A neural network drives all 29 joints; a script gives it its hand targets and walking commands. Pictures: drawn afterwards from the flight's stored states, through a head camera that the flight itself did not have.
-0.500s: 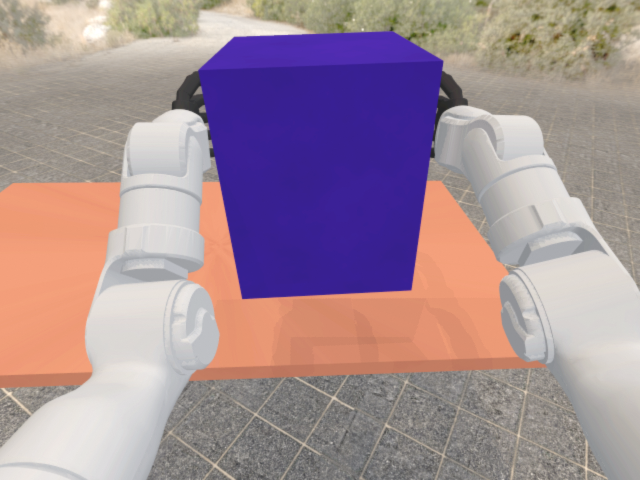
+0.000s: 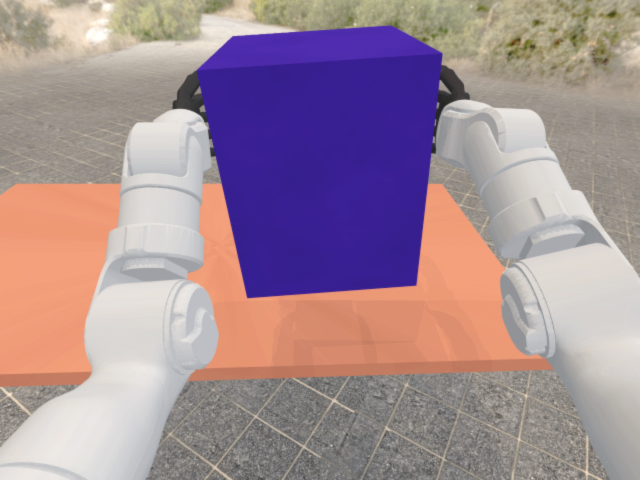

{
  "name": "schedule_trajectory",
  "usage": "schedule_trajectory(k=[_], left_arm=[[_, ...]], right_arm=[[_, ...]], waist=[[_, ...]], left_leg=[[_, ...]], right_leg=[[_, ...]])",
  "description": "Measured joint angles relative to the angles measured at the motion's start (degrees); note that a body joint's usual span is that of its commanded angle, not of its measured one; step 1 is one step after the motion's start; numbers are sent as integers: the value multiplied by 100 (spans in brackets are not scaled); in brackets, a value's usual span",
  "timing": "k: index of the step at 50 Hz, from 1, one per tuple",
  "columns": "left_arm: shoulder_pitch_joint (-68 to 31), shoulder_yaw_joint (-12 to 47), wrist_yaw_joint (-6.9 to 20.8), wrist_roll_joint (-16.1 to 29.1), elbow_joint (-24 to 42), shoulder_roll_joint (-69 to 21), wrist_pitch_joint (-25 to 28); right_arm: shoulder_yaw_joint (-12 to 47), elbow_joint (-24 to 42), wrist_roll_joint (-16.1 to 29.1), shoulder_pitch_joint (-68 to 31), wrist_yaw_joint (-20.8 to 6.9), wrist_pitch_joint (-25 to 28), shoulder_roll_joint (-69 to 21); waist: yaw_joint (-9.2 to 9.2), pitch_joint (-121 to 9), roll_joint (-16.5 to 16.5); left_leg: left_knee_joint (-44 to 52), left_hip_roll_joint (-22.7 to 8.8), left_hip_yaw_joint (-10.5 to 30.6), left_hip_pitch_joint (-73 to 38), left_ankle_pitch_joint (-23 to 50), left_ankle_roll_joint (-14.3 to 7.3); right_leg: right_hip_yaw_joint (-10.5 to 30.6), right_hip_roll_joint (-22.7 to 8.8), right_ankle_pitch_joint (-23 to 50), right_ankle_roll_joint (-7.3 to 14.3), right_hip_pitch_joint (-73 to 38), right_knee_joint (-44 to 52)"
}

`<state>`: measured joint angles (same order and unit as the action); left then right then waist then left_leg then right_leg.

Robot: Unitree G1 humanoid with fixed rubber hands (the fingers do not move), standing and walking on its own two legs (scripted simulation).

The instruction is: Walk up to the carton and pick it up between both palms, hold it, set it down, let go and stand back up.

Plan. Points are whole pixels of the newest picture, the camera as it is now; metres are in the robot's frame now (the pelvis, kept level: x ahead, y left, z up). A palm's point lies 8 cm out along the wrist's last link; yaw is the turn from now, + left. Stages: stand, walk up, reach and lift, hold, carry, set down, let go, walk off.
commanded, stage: hold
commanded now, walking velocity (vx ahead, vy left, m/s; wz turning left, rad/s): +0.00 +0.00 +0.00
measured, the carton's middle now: (321, 157) +0.39 +0.00 +0.30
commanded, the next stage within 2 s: none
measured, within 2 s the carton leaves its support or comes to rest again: neither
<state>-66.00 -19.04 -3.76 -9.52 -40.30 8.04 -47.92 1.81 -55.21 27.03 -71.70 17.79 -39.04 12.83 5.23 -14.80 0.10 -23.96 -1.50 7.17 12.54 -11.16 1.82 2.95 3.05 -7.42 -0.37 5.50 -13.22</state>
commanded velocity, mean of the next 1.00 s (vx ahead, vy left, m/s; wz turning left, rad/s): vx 0.00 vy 0.00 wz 0.00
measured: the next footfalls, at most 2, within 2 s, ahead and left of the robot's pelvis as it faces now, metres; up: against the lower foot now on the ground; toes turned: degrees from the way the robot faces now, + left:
none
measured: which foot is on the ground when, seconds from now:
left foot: down 0.00-1.00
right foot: down 0.00-1.00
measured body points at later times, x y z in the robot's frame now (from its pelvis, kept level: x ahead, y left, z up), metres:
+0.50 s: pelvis +0.00 +0.00 +0.00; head -0.10 +0.02 +0.44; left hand +0.40 +0.15 +0.33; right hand +0.38 -0.15 +0.34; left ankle +0.02 +0.13 -0.75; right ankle +0.00 -0.13 -0.75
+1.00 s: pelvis +0.00 +0.00 +0.00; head -0.10 +0.02 +0.44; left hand +0.40 +0.14 +0.33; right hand +0.38 -0.15 +0.34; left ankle +0.02 +0.13 -0.75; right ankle +0.00 -0.13 -0.75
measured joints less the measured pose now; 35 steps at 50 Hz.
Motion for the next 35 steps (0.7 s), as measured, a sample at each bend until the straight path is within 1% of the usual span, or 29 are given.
schedule_trajectory(k=[4, 9, 14, 19, 23, 26, 30, 35], left_arm=[[-34, 34, -2, -14, 7, 9, -10], [-120, -126, -11, -126, -131, -67, 16], [-77, -119, -14, -103, -118, -72, 48], [-79, -142, -10, -77, -195, -42, 88], [-99, -138, -12, -56, -210, -19, 91], [-117, -110, -12, -44, -216, 5, 67], [-122, -14, -3, 9, -157, 67, 41], [-108, -83, 20, -61, -130, 20, 25]], right_arm=[[-114, 69, -18, 41, 15, 4, -20], [-78, -58, -8, -27, -24, -12, 29], [92, -33, 44, -1, -38, 3, 63], [-27, -77, -64, 9, -35, 24, -12], [35, -72, -41, 1, -35, 32, -4], [-30, -100, -54, -13, -29, 41, -27], [-91, -17, -63, 10, -3, 44, -59], [21, -1, 16, 16, 3, 19, -13]], waist=[[76, 27, 34], [-21, 3, -15], [-66, 3, -63], [-64, -17, -44], [-101, -11, -17], [-85, 8, 7], [-6, 28, 22], [-36, 61, 5]], left_leg=[[-5, -2, 17, -10, 5, 10], [2, -19, -76, 30, 9, -5], [28, -20, -89, 29, 28, -9], [30, -24, -68, 59, 36, 2], [39, -36, -72, 59, 40, 13], [40, -36, -44, 54, 39, 21], [9, -26, 7, 62, 26, 26], [13, -28, -30, 23, 12, 14]], right_leg=[[-16, 5, 2, 9, -13, -5], [76, 12, 4, -3, 90, -63], [88, 10, 27, -8, 90, -35], [66, 16, 16, 4, 125, -59], [72, 27, 21, 13, 133, -57], [44, 30, 21, 21, 112, -43], [-5, 28, 6, 24, 84, -37], [33, 25, 22, 14, 43, 0]])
